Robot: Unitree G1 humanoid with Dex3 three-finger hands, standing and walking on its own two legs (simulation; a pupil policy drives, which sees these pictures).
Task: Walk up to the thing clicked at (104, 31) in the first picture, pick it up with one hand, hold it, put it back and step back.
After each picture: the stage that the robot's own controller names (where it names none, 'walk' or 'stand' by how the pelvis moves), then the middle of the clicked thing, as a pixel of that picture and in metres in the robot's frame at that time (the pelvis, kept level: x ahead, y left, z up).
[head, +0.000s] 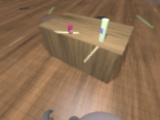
stand; (103, 31) +0.97 -0.08 +0.03
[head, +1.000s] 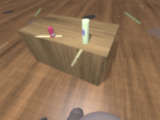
walk; (85, 32) +0.86 +0.15 +0.05
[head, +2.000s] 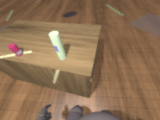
stand; (58, 47) +0.55 +0.31 +0.06
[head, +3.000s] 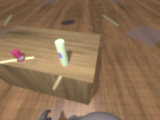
stand; (62, 54) +0.53 +0.28 +0.03
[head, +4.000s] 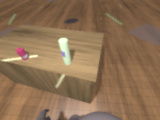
stand; (65, 52) +0.55 +0.25 +0.03
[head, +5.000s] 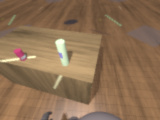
stand; (63, 54) +0.54 +0.28 +0.03
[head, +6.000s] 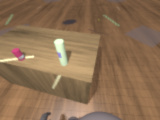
stand; (61, 53) +0.54 +0.29 +0.03
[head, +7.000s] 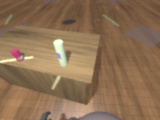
stand; (61, 54) +0.53 +0.29 +0.03
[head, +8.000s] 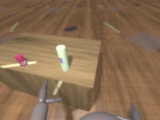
rise first; (63, 59) +0.51 +0.29 +0.03
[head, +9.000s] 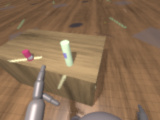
go down; (67, 54) +0.55 +0.28 +0.03
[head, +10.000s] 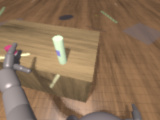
go down; (60, 51) +0.54 +0.26 +0.04
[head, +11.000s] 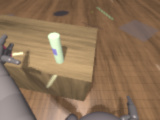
go down; (57, 50) +0.52 +0.26 +0.06
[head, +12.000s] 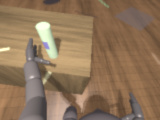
close in; (49, 43) +0.51 +0.28 +0.09
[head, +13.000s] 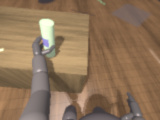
close; (48, 41) +0.53 +0.25 +0.10
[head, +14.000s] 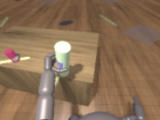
lift; (63, 62) +0.35 +0.19 +0.16
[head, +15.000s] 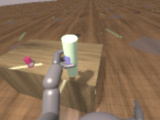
lift; (71, 58) +0.32 +0.14 +0.24
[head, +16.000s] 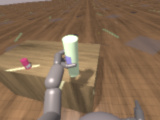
hold; (72, 59) +0.33 +0.13 +0.23
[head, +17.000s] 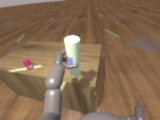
hold; (74, 59) +0.32 +0.12 +0.24
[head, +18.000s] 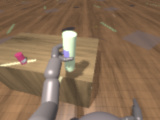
crouch; (69, 53) +0.39 +0.16 +0.21
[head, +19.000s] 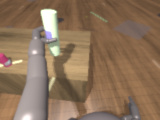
lower; (52, 36) +0.49 +0.22 +0.24
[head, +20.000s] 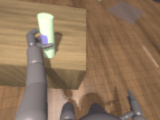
lower; (48, 39) +0.52 +0.23 +0.11
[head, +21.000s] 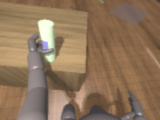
lower; (48, 44) +0.50 +0.24 +0.10
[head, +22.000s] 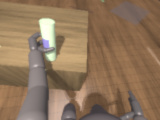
lower; (49, 43) +0.50 +0.24 +0.10
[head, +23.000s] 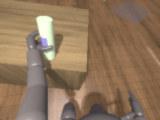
lower; (48, 41) +0.51 +0.24 +0.11
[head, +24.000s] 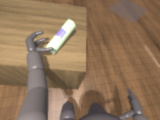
open; (61, 37) +0.59 +0.17 +0.05
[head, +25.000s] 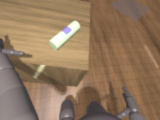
sink last; (65, 34) +0.61 +0.15 +0.02
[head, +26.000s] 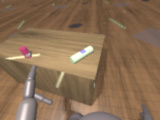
sink last; (81, 54) +0.63 +0.17 -0.01
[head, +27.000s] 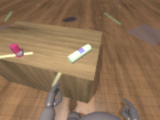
stand; (79, 53) +0.61 +0.15 -0.02
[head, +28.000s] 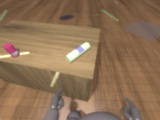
stand; (78, 52) +0.60 +0.15 -0.01
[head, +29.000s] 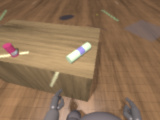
stand; (79, 52) +0.59 +0.14 +0.00
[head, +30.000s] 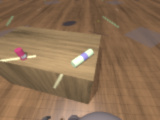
stand; (82, 57) +0.61 +0.12 -0.06
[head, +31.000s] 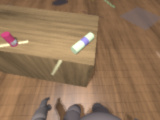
walk; (83, 42) +0.66 +0.10 -0.04
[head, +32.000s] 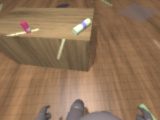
walk; (81, 26) +0.96 +0.17 -0.03
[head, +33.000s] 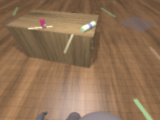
stand; (88, 26) +1.18 +0.13 -0.04
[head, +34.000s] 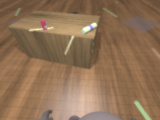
stand; (89, 28) +1.16 +0.10 -0.06
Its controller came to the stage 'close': yes
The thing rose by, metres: 0.21
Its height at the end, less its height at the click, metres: -0.09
